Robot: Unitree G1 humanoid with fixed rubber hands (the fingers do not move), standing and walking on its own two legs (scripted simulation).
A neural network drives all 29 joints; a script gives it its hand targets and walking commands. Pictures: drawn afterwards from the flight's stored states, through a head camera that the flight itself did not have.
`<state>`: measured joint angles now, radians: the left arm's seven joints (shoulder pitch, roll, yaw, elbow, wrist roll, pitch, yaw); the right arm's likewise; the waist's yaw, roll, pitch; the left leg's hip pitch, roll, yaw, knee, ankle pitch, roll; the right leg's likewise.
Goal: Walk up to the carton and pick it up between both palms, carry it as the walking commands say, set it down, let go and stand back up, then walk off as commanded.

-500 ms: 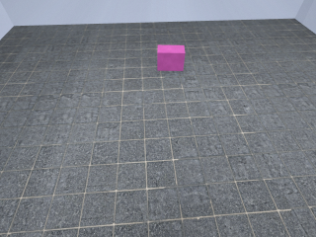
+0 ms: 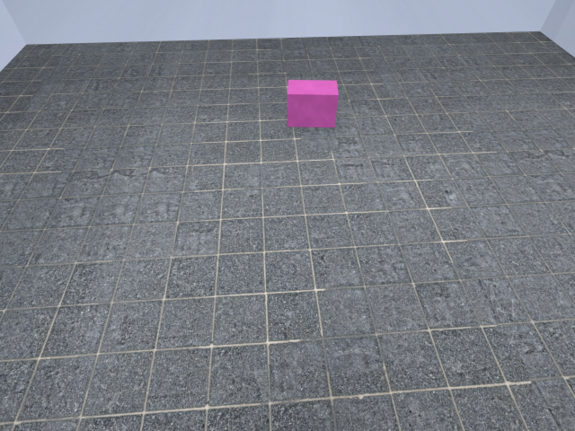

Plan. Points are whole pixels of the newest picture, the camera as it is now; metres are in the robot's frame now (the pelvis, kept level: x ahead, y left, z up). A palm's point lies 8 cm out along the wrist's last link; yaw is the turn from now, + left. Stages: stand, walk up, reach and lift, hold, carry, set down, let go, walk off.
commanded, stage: stand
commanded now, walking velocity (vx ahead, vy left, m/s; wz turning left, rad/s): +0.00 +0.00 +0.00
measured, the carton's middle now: (311, 103) +1.96 -0.06 -0.67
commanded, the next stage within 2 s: walk off in 1.90 s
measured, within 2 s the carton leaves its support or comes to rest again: neither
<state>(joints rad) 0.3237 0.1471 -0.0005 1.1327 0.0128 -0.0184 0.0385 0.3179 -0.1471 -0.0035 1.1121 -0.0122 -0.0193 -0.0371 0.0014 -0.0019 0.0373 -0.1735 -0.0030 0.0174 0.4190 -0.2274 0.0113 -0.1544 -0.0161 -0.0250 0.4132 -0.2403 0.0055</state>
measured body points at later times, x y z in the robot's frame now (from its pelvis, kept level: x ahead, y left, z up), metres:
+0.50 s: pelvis +0.00 +0.00 +0.00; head +0.00 +0.00 +0.45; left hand +0.08 +0.31 -0.12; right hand +0.09 -0.31 -0.12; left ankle +0.00 +0.11 -0.74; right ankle -0.01 -0.12 -0.74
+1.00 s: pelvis +0.00 +0.00 +0.01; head +0.01 +0.00 +0.45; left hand +0.10 +0.32 -0.12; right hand +0.10 -0.32 -0.11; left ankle +0.00 +0.11 -0.74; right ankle -0.01 -0.12 -0.74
